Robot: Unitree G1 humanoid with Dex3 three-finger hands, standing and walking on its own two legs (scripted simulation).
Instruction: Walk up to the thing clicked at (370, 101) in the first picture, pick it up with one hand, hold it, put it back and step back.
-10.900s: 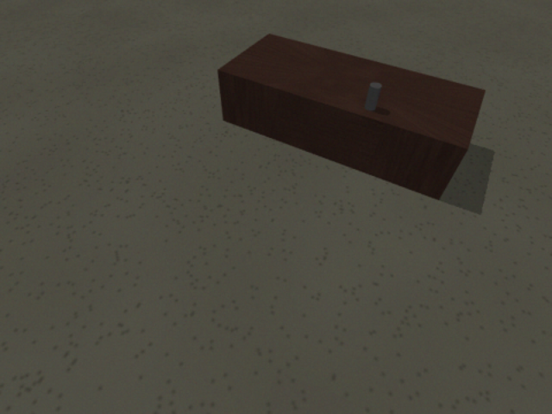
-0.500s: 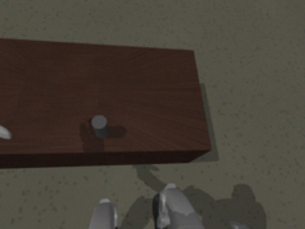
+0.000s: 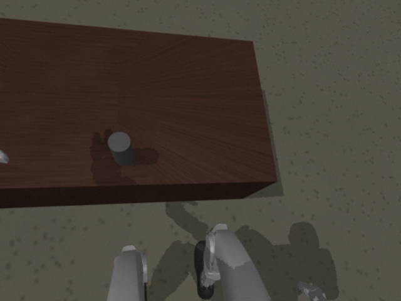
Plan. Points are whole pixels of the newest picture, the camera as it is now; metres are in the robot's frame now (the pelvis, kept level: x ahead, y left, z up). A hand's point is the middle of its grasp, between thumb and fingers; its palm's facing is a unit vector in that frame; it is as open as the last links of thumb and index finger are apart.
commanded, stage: approach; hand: left
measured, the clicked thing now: (121, 150) +0.49 +0.13 -0.24
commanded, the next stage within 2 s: close in in 0.28 s
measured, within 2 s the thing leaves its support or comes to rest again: neither
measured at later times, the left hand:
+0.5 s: hand (87, 160) +0.45 +0.21 -0.22, palm faces -0.08 -1.00 +0.00, open 17.6 cm
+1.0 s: hand (105, 152) +0.48 +0.17 -0.23, palm faces -0.04 -1.00 -0.01, open 17.5 cm
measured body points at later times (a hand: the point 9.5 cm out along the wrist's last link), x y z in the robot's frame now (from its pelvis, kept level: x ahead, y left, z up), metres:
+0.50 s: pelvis -0.06 +0.00 -0.20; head +0.16 +0.04 +0.18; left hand +0.45 +0.26 -0.22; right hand +0.03 -0.26 -0.32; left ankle +0.00 +0.12 -0.59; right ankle +0.08 -0.14 -0.59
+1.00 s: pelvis -0.07 +0.01 -0.22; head +0.15 +0.06 +0.16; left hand +0.47 +0.22 -0.22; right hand -0.04 -0.27 -0.32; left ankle +0.00 +0.12 -0.59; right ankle +0.08 -0.14 -0.59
